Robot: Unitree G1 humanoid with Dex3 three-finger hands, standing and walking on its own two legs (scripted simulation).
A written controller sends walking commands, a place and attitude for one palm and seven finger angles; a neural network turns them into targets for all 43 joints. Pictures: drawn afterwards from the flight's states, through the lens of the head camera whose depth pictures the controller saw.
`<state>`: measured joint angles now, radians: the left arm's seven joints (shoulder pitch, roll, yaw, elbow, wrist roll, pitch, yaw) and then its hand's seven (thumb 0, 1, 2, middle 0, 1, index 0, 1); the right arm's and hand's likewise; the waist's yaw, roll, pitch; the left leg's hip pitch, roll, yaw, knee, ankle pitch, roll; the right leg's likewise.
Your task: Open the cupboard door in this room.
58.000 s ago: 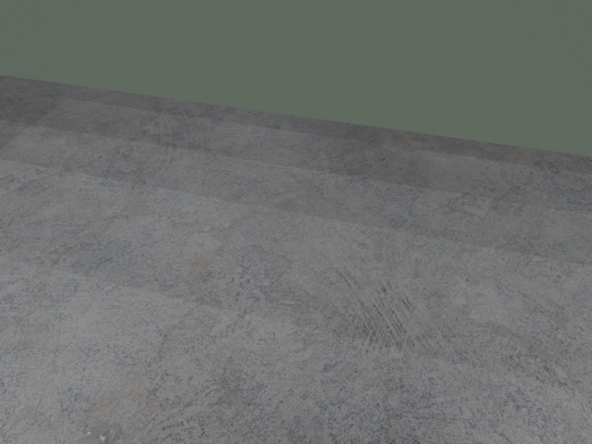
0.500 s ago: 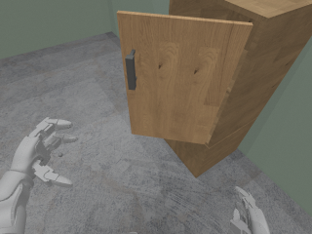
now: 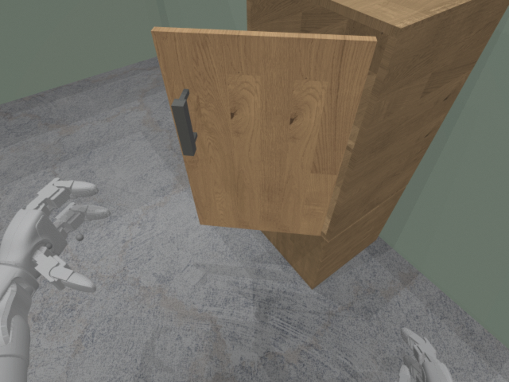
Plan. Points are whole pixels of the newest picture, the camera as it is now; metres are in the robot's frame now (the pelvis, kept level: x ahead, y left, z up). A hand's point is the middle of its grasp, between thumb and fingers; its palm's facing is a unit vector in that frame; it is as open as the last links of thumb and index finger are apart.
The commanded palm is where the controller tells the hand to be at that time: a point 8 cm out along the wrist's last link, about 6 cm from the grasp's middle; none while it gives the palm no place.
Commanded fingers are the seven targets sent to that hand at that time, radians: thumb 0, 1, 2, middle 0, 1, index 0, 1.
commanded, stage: raise the hand with hooked fingers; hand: left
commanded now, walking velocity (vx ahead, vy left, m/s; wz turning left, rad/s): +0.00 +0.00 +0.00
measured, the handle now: (187, 122) +0.58 +0.17 +0.08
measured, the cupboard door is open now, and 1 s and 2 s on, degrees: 47 47 47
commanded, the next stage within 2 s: move the hooked fingers beside the handle in 0.24 s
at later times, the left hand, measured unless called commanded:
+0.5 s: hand (85, 232) +0.30 +0.27 +0.10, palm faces -0.01 -1.00 -0.02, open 14.0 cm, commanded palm +0.28 +0.31 +0.10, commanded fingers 0.00 -0.50 0.30 -0.30 -1.20 -0.30 -1.20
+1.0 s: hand (110, 190) +0.38 +0.26 +0.10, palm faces -0.05 -1.00 -0.01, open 14.0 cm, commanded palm +0.36 +0.31 +0.10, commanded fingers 0.00 -0.50 0.30 -0.30 -1.20 -0.30 -1.20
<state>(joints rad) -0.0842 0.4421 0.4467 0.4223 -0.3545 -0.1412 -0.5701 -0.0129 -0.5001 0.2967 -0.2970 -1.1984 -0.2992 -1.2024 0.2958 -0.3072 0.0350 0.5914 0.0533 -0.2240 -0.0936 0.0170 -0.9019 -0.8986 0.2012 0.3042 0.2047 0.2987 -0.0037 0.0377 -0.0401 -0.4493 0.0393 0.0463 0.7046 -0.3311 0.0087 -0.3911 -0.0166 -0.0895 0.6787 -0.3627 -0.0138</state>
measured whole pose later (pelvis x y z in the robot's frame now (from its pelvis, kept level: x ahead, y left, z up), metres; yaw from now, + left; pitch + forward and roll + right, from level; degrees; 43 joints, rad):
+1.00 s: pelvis +0.00 +0.01 +0.00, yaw -1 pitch +8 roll -1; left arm -0.46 0.48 0.40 0.77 -0.26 -0.22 -0.49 -0.01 -0.50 0.30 -0.30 -1.20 -0.30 -1.20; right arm 0.35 -0.29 0.04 0.62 0.05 -0.13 -0.08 0.01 -0.90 -0.90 0.20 0.30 0.21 0.30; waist -0.05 0.02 -0.04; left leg -0.54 0.03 0.06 0.74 -0.34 0.03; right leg -0.48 -0.02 -0.07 0.70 -0.35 0.00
